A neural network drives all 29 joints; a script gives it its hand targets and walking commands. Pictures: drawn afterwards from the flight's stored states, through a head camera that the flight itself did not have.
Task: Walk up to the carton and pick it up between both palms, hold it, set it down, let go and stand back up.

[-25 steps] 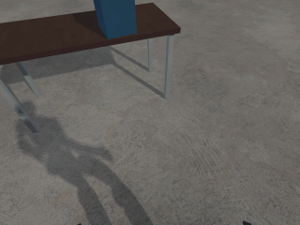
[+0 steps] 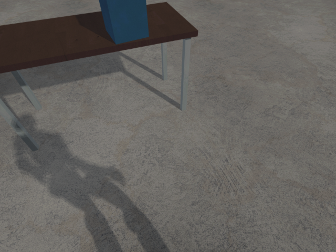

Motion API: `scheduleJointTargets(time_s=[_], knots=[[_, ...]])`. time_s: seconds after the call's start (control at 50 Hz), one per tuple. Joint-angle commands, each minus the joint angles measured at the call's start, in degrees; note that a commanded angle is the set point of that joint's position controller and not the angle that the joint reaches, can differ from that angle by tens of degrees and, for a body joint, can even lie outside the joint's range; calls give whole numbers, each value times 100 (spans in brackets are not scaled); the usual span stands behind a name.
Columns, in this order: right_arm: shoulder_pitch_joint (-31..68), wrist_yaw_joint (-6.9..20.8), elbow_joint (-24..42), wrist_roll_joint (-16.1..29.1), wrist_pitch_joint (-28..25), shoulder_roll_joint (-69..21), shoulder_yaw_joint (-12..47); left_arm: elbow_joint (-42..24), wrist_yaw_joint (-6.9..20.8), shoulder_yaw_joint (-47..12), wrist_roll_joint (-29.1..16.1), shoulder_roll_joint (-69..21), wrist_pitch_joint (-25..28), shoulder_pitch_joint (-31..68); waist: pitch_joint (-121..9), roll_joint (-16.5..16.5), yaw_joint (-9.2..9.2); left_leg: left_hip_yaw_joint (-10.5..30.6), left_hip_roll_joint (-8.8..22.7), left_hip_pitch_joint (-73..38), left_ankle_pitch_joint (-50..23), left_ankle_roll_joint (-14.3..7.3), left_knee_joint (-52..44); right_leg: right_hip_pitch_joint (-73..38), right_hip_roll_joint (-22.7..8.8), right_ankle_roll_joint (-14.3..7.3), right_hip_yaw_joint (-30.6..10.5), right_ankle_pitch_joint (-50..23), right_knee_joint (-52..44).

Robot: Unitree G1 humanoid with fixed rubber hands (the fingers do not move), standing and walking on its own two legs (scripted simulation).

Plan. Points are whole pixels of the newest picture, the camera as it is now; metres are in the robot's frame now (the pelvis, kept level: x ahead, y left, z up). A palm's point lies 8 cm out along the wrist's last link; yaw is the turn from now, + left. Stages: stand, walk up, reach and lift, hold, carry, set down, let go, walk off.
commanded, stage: stand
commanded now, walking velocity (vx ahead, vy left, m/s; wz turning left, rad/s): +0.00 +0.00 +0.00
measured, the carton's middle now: (122, 7) +1.32 +0.28 +0.07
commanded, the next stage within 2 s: walk up in 0.42 s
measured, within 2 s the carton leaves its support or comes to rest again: neither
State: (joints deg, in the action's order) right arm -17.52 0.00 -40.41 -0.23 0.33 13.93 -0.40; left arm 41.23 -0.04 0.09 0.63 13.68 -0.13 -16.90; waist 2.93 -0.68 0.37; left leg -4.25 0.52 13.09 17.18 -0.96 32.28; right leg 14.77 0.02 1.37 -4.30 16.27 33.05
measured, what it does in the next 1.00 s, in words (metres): steps on the spot: left foot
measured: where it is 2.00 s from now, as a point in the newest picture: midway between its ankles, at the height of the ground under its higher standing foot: (156, 213)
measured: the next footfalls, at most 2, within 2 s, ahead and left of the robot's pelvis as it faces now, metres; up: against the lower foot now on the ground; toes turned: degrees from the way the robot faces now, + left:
left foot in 0.98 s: +0.16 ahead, +0.17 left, +0.00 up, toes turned +13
right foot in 1.42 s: +0.45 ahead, -0.04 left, +0.00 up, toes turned +11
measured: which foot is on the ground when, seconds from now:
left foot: down 0.00-0.78, up 0.80-0.96, down 0.98-1.00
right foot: down 0.00-0.98, up 1.00-1.00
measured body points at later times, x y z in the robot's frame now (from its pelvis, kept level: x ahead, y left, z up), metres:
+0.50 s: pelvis +0.00 +0.00 +0.00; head +0.01 +0.00 +0.45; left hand +0.09 +0.25 -0.12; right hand +0.08 -0.26 -0.12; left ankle +0.00 +0.11 -0.73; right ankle +0.02 -0.14 -0.73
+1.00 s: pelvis +0.08 +0.04 -0.02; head +0.08 +0.06 +0.43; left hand +0.04 +0.32 -0.16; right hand +0.20 -0.21 -0.12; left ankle +0.12 +0.16 -0.73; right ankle +0.02 -0.13 -0.72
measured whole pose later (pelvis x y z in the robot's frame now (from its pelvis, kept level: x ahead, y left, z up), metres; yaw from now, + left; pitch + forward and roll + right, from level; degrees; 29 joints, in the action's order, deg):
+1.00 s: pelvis +0.08 +0.04 -0.02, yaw +11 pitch -3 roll +0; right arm -23.9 2.5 -37.1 -2.4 -3.3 15.2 -4.0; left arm 45.4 0.6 1.7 3.1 17.8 1.2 -24.3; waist 3.6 -2.0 -1.8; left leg -2.2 0.3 22.8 15.2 -1.7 41.1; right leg 8.2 -7.1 -0.9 4.6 29.9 43.1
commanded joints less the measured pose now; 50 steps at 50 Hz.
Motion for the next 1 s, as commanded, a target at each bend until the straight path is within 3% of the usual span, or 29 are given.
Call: scheduleJointTargets(time_s=[0.0, 0.22, 0.26, 0.44, 0.5, 0.56, 0.58, 0.6, 0.62, 0.66, 0.7, 0.72, 0.74, 0.76, 0.78, 0.8, 0.82, 0.84, 0.86, 0.88, 0.9, 0.94, 0.96, 0.98], knots=[[-45, -38, 449, 13, -148, 803, -242, -474, -44, 235, 16, 756, 127, -40, -296, 35, -23, 626, 550, -99, -596, -92, -686, -21, -364, -245, -370, -1030, -472], [-103, -52, 355, 18, -124, 796, -235, -356, -40, 259, -1, 758, 116, -79, -70, 102, -15, 630, 531, 5, -280, -89, -837, 88, -335, -265, -427, -751, -611], [-115, -55, 333, 12, -112, 808, -236, -359, -40, 238, -13, 748, 121, -57, 44, -50, -3, 620, 520, -35, -230, -86, -816, 245, -341, -266, -475, -624, -721], [-139, -64, 260, 19, -142, 817, -201, -278, -71, 213, -9, 772, 128, -115, -283, -43, -5, 562, 573, -227, -569, -79, -809, -6, -349, -264, -426, -1025, -582], [-143, -66, 227, 11, -118, 855, -215, -249, -68, 228, -2, 764, 104, -103, -128, 153, -29, 567, 584, -73, -346, -110, -856, 78, -328, -266, -432, -856, -619], [-214, -71, 195, 16, -115, 837, -207, -226, -83, 233, -7, 802, 107, -114, -112, -8, 0, 579, 558, -111, -431, -106, -854, 76, -339, -265, -481, -930, -644], [-202, -73, 174, 17, -109, 864, -216, -222, -77, 221, -7, 761, 102, -117, -12, 28, 3, 609, 568, -47, -333, -97, -869, 124, -323, -252, -453, -830, -658], [-858, 46, 76, -179, -129, 940, -386, -403, 18, 443, 321, 937, 167, -290, -500, -27, 31, 1033, 437, 111, 2427, -422, -578, -176, -288, -523, -308, 2201, -351], [-858, 91, 57, -200, -136, 1006, -429, -468, 59, 478, 346, 956, 196, -280, 38, -69, 11, 1412, 597, 536, 2960, -549, -680, 328, -370, -606, -420, 2632, -205], [-622, 139, 157, -171, -181, 991, -473, -526, 128, 467, 258, 773, 254, -247, 621, 296, -86, 1873, 721, 710, 2728, -623, -910, 731, -382, -590, -154, 2071, -159], [-584, 160, 235, -205, -205, 985, -530, -559, 136, 469, 221, 742, 320, -425, 546, 490, -162, 1903, 633, 827, 2729, -505, -976, 530, -306, -535, 57, 1826, -298], [-498, 172, 297, -188, -204, 916, -518, -560, 126, 490, 225, 825, 350, -463, 522, 348, -222, 1744, 444, 1137, 2584, -392, -716, 173, -404, -589, -172, 1999, -528], [-335, 187, 388, -188, -215, 775, -471, -527, 107, 531, 227, 945, 368, -615, 565, 45, -350, 1339, 159, 1620, 2162, -228, -201, -306, -678, -758, -706, 2224, -944], [-190, 211, 520, -196, -229, 592, -424, -412, 73, 596, 271, 1204, 378, -884, 525, -552, -520, 667, -218, 2353, 1525, 23, 797, -1036, -1230, -1098, -1638, 2946, -1694], [-240, 200, 623, -242, -247, 501, -384, -332, 11, 651, 322, 1479, 383, -921, 618, -1083, -545, 472, -131, 2879, 1293, 56, 1678, -1333, -2090, -1600, -2537, 3225, -2124], [-136, 196, 708, -277, -250, 602, -375, -279, -46, 624, 364, 1427, 393, -967, 899, -959, -614, 767, 144, 3367, 1364, 68, 2307, -1373, -2374, -1860, -2759, 2719, -2220], [-119, 196, 749, -267, -258, 655, -377, -186, -78, 574, 377, 1343, 408, -1041, 885, -669, -604, 923, 300, 3560, 1323, 80, 2430, -1564, -2453, -1964, -2571, 1871, -2106], [-122, 195, 796, -241, -282, 659, -393, -138, -92, 548, 371, 1334, 423, -936, 820, -536, -551, 976, 440, 3612, 1204, 84, 2313, -1686, -2396, -1915, -2140, 1105, -2009], [-216, 205, 829, -204, -329, 599, -394, -127, -96, 519, 352, 1394, 421, -690, 660, -637, -407, 943, 609, 3220, 1215, 70, 1803, -1588, -2333, -1798, -1565, 482, -1813], [-344, 231, 810, -164, -378, 514, -407, -142, -76, 500, 316, 1440, 404, -424, 572, -885, -290, 784, 596, 2485, 1047, 57, 1216, -1167, -2055, -1618, -838, -46, -1605], [-580, 262, 719, -135, -418, 459, -455, -137, -36, 476, 282, 1422, 380, -249, 376, -912, -140, 444, 335, 1474, 454, 42, 747, -597, -1685, -1417, -122, -348, -1348], [-1563, 255, 397, -162, -438, 580, -610, -156, 36, 379, 219, 1238, 299, -36, -87, -407, 360, -322, -381, -1006, -571, -61, 450, 967, -1121, -1008, 876, 597, -261], [-2191, 200, 229, -217, -428, 811, -735, -165, 61, 253, 231, 922, 257, -195, -393, 286, 639, 132, -384, -2126, 64, -248, 448, 1857, -816, -749, 1256, 1173, 948], [-2654, 117, 270, -288, -426, 1486, -863, -555, 113, 97, 178, 541, 233, -99, -482, 1789, 1006, 3108, 1224, -2182, 2423, -986, -1034, 2793, -199, -340, 1539, 1776, 3154]])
